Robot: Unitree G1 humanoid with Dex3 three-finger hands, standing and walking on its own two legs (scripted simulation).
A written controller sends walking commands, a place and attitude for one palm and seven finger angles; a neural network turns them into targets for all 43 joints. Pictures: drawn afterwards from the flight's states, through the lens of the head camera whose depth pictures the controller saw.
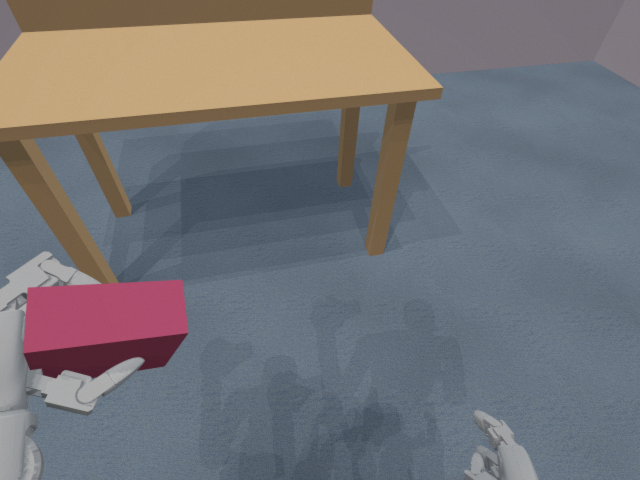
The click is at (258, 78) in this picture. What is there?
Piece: table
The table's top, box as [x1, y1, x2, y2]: [0, 14, 442, 141]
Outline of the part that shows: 442,87 371,14 22,32 0,60 0,141 440,98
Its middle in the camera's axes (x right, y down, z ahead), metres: -0.33 -0.54 +1.19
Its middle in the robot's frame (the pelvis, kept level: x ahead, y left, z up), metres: +1.24 +0.40 -0.03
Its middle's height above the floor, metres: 0.74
